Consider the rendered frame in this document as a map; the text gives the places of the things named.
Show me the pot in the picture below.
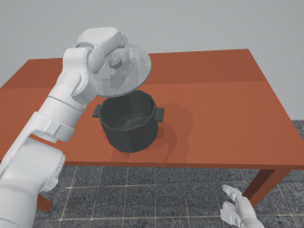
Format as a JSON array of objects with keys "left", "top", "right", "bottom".
[{"left": 92, "top": 90, "right": 164, "bottom": 153}]

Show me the lid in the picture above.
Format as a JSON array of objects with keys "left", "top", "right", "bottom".
[{"left": 96, "top": 43, "right": 152, "bottom": 98}]

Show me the knob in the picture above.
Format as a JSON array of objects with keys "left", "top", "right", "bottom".
[{"left": 105, "top": 53, "right": 123, "bottom": 69}]

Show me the left robot upper arm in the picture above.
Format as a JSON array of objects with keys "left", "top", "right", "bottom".
[{"left": 0, "top": 137, "right": 66, "bottom": 228}]

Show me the right robot forearm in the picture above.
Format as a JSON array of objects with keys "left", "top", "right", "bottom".
[{"left": 240, "top": 217, "right": 264, "bottom": 228}]

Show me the robot right hand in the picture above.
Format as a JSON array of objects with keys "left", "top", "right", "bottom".
[{"left": 220, "top": 184, "right": 257, "bottom": 228}]

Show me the table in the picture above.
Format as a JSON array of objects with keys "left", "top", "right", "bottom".
[{"left": 0, "top": 48, "right": 304, "bottom": 212}]

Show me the left robot forearm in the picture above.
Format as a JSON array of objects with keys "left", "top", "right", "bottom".
[{"left": 0, "top": 39, "right": 105, "bottom": 179}]

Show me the robot left hand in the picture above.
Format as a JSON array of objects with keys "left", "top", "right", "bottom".
[{"left": 77, "top": 27, "right": 129, "bottom": 79}]

